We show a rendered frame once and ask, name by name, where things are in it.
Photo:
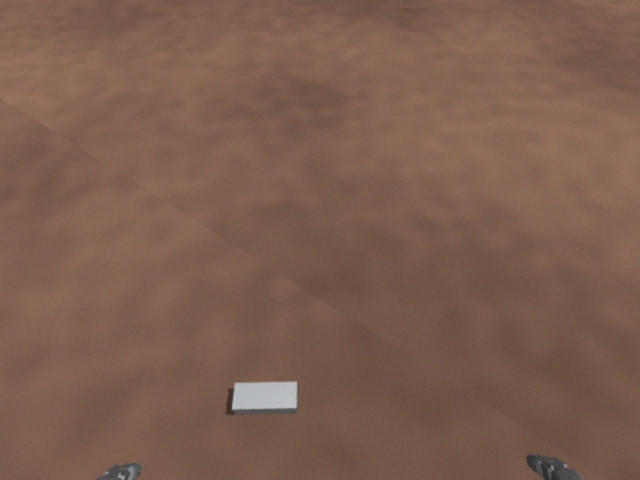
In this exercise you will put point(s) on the left robot hand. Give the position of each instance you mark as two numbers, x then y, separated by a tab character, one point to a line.
129	471

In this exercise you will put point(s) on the carton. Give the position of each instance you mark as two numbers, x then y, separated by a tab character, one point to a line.
265	398

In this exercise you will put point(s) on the right robot hand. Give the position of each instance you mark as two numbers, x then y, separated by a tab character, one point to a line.
551	468

